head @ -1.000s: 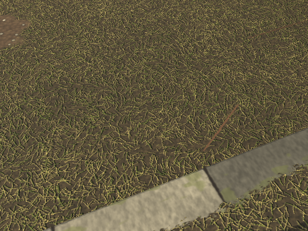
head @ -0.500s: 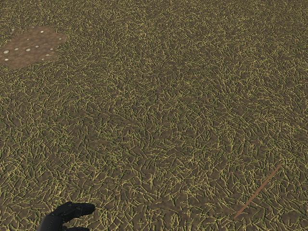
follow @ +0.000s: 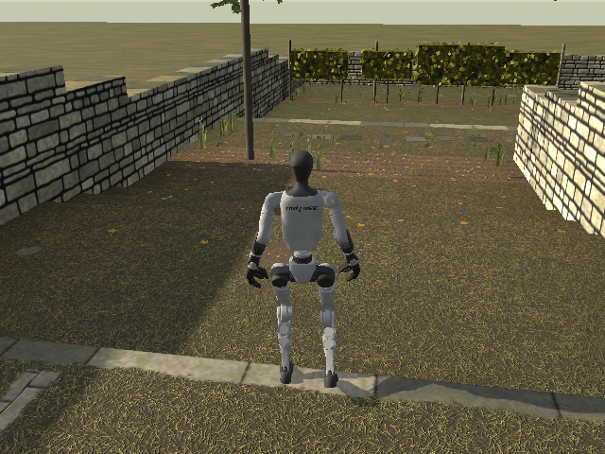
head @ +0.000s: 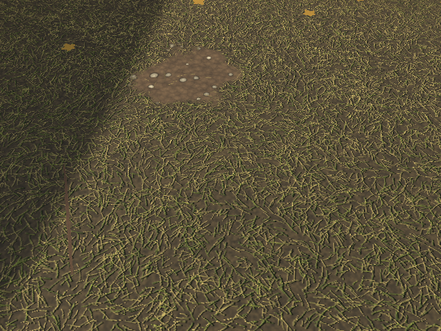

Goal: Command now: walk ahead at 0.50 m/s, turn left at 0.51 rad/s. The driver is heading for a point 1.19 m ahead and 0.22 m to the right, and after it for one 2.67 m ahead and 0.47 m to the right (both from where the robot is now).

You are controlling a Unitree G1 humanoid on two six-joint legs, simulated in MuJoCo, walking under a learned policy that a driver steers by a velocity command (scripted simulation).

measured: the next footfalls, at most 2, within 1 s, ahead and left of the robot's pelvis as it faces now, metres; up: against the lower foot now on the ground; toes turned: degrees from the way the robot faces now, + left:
right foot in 0.32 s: +0.37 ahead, -0.11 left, -0.15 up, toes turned +5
left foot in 0.72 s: +0.55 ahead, +0.17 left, -0.15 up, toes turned +1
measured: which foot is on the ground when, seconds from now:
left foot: down 0.00-0.32, up 0.34-0.70, down 0.72-1.00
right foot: up 0.00-0.30, down 0.32-0.72, up 0.74-1.00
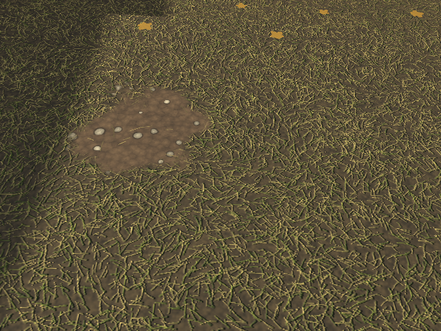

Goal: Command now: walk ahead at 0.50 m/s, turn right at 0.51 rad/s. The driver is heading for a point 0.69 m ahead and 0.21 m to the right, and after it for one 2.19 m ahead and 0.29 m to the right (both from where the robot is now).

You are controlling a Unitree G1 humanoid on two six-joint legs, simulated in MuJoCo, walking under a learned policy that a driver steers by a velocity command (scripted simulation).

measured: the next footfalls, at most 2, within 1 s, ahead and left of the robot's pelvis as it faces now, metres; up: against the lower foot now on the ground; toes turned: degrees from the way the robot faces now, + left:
right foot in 0.28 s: +0.29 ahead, -0.15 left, +0.00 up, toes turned -12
left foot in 0.74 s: +0.61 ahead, -0.05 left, +0.00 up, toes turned -30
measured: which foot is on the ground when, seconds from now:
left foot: down 0.00-0.30, up 0.32-0.72, down 0.74-1.00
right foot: up 0.00-0.26, down 0.28-0.74, up 0.76-1.00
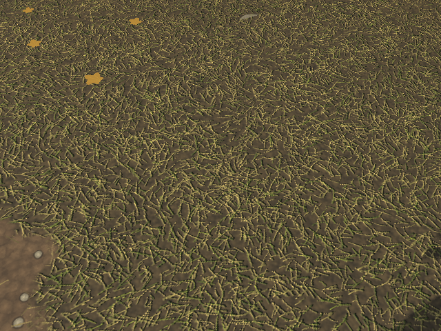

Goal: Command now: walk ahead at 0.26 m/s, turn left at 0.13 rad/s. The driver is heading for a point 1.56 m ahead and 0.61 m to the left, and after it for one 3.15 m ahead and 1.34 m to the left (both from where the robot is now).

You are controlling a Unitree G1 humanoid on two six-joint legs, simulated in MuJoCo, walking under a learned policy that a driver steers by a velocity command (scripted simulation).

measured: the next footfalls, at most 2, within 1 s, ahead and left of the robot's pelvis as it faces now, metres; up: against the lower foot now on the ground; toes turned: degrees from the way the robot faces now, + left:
right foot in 0.18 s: +0.22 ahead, -0.13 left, +0.00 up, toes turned +9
left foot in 0.60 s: +0.11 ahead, +0.12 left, +0.00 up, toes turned +21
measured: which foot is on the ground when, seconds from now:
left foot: down 0.00-0.20, up 0.22-0.58, down 0.60-1.00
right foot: up 0.00-0.16, down 0.18-0.60, up 0.62-1.00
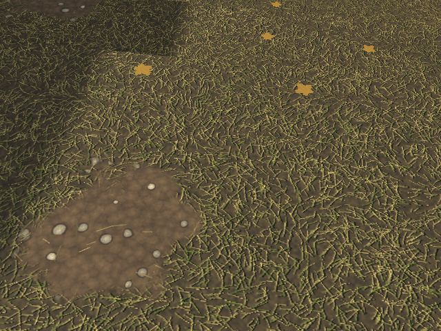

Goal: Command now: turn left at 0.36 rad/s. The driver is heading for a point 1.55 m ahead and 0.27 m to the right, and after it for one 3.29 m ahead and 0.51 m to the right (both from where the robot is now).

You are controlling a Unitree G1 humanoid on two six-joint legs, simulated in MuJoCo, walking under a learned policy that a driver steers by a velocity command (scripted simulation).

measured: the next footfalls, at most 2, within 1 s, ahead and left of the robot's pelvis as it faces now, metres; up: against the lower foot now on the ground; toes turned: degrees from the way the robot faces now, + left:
right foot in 0.08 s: +0.05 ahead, -0.14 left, +0.00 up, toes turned +5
left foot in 0.44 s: +0.08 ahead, +0.12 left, +0.00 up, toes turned +3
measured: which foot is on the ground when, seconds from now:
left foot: down 0.00-0.08, up 0.10-0.42, down 0.44-0.92, up 0.94-1.00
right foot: up 0.00-0.06, down 0.08-0.44, up 0.46-0.88, down 0.90-1.00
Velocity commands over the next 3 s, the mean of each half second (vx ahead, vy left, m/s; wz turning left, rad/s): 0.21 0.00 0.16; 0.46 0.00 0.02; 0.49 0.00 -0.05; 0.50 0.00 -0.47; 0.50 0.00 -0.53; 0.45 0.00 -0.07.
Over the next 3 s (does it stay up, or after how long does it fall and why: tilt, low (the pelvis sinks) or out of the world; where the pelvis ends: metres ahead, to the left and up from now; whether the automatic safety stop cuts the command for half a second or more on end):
stays up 1.40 -0.24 -0.01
